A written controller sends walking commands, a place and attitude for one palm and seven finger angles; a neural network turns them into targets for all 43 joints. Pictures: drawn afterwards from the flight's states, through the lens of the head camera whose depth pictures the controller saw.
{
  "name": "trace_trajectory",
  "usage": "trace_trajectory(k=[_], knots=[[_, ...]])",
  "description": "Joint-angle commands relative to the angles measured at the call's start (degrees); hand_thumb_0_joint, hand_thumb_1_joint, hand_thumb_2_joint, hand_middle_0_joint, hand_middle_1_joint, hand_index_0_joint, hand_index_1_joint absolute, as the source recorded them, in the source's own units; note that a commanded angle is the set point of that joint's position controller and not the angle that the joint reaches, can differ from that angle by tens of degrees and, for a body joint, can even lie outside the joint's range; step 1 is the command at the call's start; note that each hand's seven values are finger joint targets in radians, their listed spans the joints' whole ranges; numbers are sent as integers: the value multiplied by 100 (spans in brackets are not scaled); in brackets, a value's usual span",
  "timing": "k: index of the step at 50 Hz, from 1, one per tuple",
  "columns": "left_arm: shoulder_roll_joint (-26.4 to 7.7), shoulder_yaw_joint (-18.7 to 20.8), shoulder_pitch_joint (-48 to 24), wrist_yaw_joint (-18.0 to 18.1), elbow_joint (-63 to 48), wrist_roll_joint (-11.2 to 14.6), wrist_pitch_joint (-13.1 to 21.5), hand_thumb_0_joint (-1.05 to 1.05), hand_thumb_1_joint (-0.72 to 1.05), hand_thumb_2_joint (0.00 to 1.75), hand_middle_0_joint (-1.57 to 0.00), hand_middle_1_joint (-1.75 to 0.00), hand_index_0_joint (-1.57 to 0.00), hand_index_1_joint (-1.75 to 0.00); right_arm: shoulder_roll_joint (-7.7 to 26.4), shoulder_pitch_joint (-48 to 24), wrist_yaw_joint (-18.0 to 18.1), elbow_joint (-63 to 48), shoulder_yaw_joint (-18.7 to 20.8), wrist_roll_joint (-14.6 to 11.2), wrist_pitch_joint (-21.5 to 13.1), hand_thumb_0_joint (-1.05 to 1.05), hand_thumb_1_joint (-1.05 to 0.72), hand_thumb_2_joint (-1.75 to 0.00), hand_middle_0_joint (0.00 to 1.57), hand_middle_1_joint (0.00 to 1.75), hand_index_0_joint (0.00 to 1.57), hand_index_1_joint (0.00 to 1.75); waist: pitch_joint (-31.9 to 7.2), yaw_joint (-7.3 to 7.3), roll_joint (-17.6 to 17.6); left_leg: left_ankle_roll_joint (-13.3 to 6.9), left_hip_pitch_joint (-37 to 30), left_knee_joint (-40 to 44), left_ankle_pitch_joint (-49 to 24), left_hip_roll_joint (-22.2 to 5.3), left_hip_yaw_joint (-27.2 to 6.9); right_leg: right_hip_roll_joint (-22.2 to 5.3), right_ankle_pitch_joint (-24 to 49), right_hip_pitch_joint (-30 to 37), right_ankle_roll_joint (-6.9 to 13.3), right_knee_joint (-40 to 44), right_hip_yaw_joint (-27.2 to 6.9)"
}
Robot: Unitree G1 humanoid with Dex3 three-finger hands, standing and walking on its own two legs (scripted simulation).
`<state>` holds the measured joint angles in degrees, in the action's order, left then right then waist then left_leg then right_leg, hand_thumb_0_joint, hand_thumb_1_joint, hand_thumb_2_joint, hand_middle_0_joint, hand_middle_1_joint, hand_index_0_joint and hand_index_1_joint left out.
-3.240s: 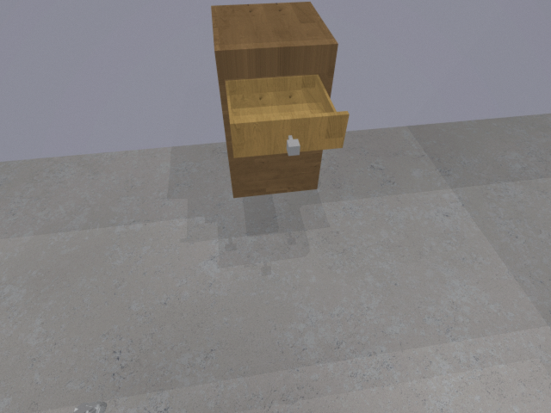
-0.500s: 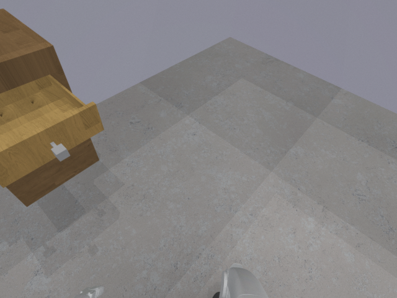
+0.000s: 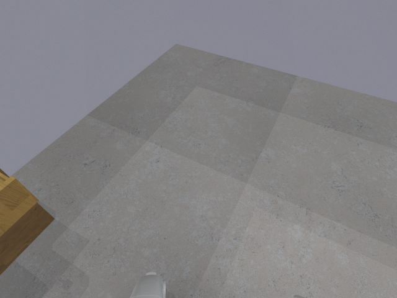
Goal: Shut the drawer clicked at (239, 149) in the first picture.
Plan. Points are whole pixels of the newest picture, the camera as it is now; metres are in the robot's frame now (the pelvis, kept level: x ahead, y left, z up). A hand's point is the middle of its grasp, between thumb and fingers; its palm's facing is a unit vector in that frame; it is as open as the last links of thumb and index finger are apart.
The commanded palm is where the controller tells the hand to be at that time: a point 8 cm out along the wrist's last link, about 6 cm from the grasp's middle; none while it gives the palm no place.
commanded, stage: walk to a spot facing it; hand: left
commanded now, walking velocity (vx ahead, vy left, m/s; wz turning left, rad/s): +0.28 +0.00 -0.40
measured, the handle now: out of the picture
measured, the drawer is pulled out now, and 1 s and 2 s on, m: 0.28 0.28 0.28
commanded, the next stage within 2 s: turn to face it in 0.60 s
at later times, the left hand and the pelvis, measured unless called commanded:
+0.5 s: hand (104, 266) +0.22 +0.26 -0.18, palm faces -0.14 -0.97 -0.18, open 7.4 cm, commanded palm none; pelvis +0.15 +0.07 +0.00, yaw -16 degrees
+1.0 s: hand (178, 204) +0.38 +0.09 -0.15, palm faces -0.43 -0.88 -0.19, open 7.4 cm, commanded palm none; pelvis +0.18 +0.00 +0.00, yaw -22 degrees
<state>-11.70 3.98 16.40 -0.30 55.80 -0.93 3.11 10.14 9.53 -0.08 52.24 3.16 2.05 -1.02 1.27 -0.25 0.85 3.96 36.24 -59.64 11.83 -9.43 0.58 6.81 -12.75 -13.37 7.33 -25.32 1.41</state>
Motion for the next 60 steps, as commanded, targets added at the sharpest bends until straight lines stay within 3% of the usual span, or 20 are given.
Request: trace_trajectory(k=[1,7,10,11,12,13,14,16,19,33,35,36,37,38,43,52,57,58,59,60], knots=[[-693,134,814,59,-190,-32,141,0,90,90,-20,-30,-20,-30,382,-394,-45,-499,45,-23,-148,0,-90,-90,20,30,20,30,-68,-287,-527,8,380,634,141,207,64,-1757,1421,904,497,950,-1865],[-814,151,1042,117,-108,-42,67,0,90,90,-20,-30,-20,-30,407,-1086,-36,-777,16,-109,-193,0,-90,-90,20,30,20,30,27,-401,-743,-90,-378,1687,560,605,182,-1795,2831,1173,408,552,-2054],[-872,203,733,121,-166,-7,33,0,90,90,-20,-30,-20,-30,547,-367,69,-585,40,-124,-242,0,-90,-90,20,30,20,30,-195,33,-622,-201,-2094,3054,120,847,296,-1449,3455,597,96,-361,-1835],[-765,204,654,115,-185,41,32,0,90,90,-20,-30,-20,-30,792,417,157,-345,85,-99,-279,0,-90,-90,20,30,20,30,-610,356,-436,-335,-3656,3592,-657,470,71,-1124,2930,-212,-168,-1259,-1646],[-469,179,873,59,-216,134,17,0,90,90,-20,-30,-20,-30,1472,1122,203,-171,220,-26,-322,0,-90,-90,20,30,20,30,-1333,515,993,-965,-5211,3521,-2137,-1360,-1731,-347,-124,-1636,-542,-2935,-882],[-527,156,878,50,-288,81,50,0,90,90,-20,-30,-20,-30,1599,1396,191,-200,199,-119,-235,0,-90,-90,20,30,20,30,-1321,476,1141,-1489,-5004,3613,-3290,-2201,-2131,-442,-2233,-2047,-708,-4284,-419],[-632,190,823,62,-178,25,-36,0,90,90,-20,-30,-20,-30,1288,1046,197,-270,96,-125,-253,0,-90,-90,20,30,20,30,-990,347,436,-1485,-4252,3828,-3022,-2109,-1801,-667,-1974,-2132,-808,-4823,-496],[-444,223,580,-42,-167,-45,-209,0,90,90,-20,-30,-20,-30,819,379,215,-349,-41,-115,-260,0,-90,-90,20,30,20,30,11,6,714,-1184,-2843,4172,-2529,-1452,-831,-1018,-1300,-2053,-939,-5023,-358],[-238,220,808,-112,-109,-41,-446,0,90,90,-20,-30,-20,-30,651,219,243,-283,-61,-119,-266,0,-90,-90,20,30,20,30,-84,-236,878,-979,-2524,4152,-2786,-965,272,-1069,-720,-1789,-1041,-4848,-134],[-251,107,-1032,-153,-893,-69,-514,0,90,90,-20,-30,-20,-30,1154,1027,146,34,260,-25,-36,0,-90,-90,20,30,20,30,29,275,948,-976,-3148,3526,-2579,-1281,1122,-965,-813,-1217,-940,-1723,558],[-361,116,-695,-123,-838,-74,-431,0,90,90,-20,-30,-20,-30,1223,1011,126,28,267,-39,-10,0,-90,-90,20,30,20,30,-233,44,847,-722,-3045,2774,-2790,-1198,1300,-810,-357,-399,-800,-859,613],[-641,147,-131,-71,-647,-96,-336,0,90,90,-20,-30,-20,-30,1131,1082,92,20,219,-91,-8,0,-90,-90,20,30,20,30,-617,-233,282,-460,-2425,1774,-2435,-966,1429,-1019,652,835,-673,-111,311],[-1326,271,392,40,-477,-126,-225,0,90,90,-20,-30,-20,-30,597,1184,57,-114,74,-151,13,0,-90,-90,20,30,20,30,-1129,-389,-1611,-97,-681,296,1020,-150,1626,-2671,2995,2312,-124,110,-1609],[-1467,219,532,91,-393,35,-220,0,90,90,-20,-30,-20,-30,587,994,152,-183,34,-185,114,0,-90,-90,20,30,20,30,-1378,-398,-1290,-42,-671,-404,2620,98,606,-3298,4569,1838,455,0,-1764],[-720,-47,-910,202,-454,-21,-182,0,90,90,-20,-30,-20,-30,378,1417,156,529,-29,-130,259,0,-90,-90,20,30,20,30,-372,267,-823,-72,-1338,-139,1343,209,52,-2355,2534,50,100,547,-185],[-772,146,-564,269,-400,-53,-284,0,90,90,-20,-30,-20,-30,192,804,36,322,64,-139,285,0,-90,-90,20,30,20,30,-99,-74,-929,-26,-1098,904,1528,372,480,-2773,1839,414,214,540,95],[-695,235,-523,247,-468,-17,-367,0,90,90,-20,-30,-20,-30,225,1015,-2,226,136,-109,244,0,-90,-90,20,30,20,30,-250,118,-728,-146,-2137,2584,384,486,761,-2637,892,-98,-329,-218,622],[-537,219,-502,231,-516,5,-412,0,90,90,-20,-30,-20,-30,457,1181,-13,216,197,-98,219,0,-90,-90,20,30,20,30,-307,218,71,-330,-2561,3270,-185,158,161,-2357,122,-582,-609,-885,824],[-233,193,-450,196,-729,48,-452,0,90,90,-20,-30,-20,-30,1044,1398,9,121,317,-49,178,0,-90,-90,20,30,20,30,-300,321,1685,-986,-2854,3911,-1507,-1127,-1735,-1576,-1558,-1626,-1098,-2076,1142],[-213,126,-970,203,-923,-9,-473,0,90,90,-20,-30,-20,-30,1259,1634,78,194,377,-14,173,0,-90,-90,20,30,20,30,-257,593,1691,-1629,-2811,4340,-1829,-1693,-2605,-1234,-2477,-2103,-1144,-3505,595]])
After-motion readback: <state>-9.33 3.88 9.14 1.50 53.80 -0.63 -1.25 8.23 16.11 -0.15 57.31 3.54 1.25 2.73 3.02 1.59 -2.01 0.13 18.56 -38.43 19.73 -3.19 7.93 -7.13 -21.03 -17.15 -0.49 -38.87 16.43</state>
